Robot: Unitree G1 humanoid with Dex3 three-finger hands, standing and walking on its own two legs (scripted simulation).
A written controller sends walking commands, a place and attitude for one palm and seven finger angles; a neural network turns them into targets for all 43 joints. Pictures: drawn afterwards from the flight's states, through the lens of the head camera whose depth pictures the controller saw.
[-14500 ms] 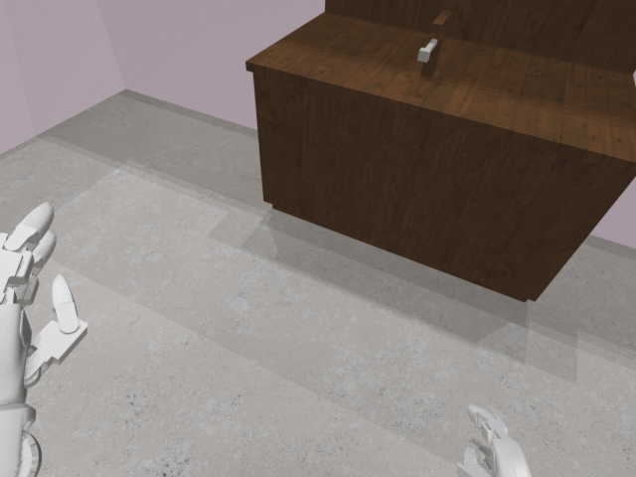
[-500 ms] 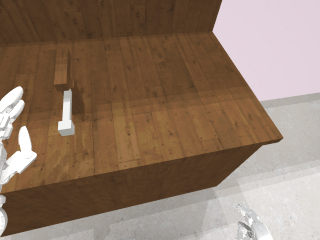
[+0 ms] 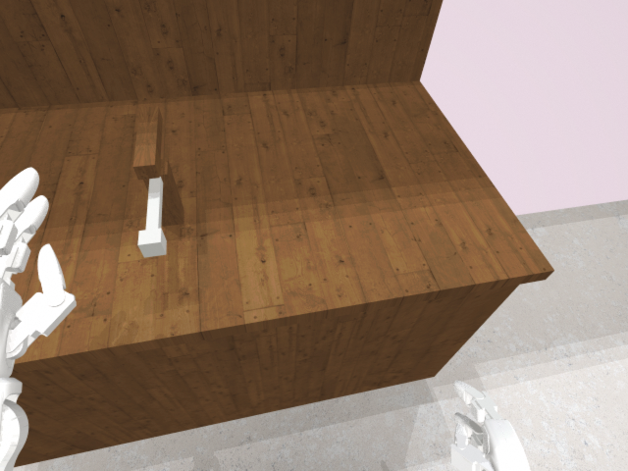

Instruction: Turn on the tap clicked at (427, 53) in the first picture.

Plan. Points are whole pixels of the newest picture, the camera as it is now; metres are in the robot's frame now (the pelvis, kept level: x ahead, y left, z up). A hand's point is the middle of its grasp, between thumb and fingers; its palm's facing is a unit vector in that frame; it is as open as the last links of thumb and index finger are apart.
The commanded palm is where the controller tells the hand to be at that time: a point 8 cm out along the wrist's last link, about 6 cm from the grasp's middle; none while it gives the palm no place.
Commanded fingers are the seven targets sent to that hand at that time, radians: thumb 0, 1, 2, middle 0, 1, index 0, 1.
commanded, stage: come to a stop and stand still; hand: left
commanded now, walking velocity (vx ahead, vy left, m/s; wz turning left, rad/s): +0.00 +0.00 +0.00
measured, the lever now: (152, 242) +0.36 +0.26 +0.06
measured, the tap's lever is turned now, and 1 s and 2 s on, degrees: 0 0 0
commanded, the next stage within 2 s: look again from close up in 0.18 s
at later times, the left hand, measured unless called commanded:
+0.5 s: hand (71, 316) +0.21 +0.24 +0.16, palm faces +0.36 -0.87 -0.33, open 7.4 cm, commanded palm +0.15 +0.27 +0.18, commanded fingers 0.00 0.90 0.90 -0.20 -0.30 -0.20 -0.30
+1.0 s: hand (111, 261) +0.26 +0.23 +0.17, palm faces +0.31 -0.89 -0.34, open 7.4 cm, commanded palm +0.19 +0.27 +0.18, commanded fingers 0.00 0.90 0.90 -0.20 -0.30 -0.20 -0.30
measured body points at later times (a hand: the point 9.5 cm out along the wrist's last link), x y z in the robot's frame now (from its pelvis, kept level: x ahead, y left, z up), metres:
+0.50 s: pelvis -0.01 -0.01 +0.00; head +0.01 +0.00 +0.45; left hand +0.18 +0.29 +0.18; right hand +0.17 -0.24 -0.07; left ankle +0.02 +0.08 -0.74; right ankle +0.05 -0.11 -0.74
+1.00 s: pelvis +0.01 +0.00 +0.00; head +0.02 +0.01 +0.45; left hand +0.24 +0.27 +0.19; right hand +0.17 -0.22 -0.07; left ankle +0.02 +0.08 -0.74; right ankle +0.05 -0.11 -0.74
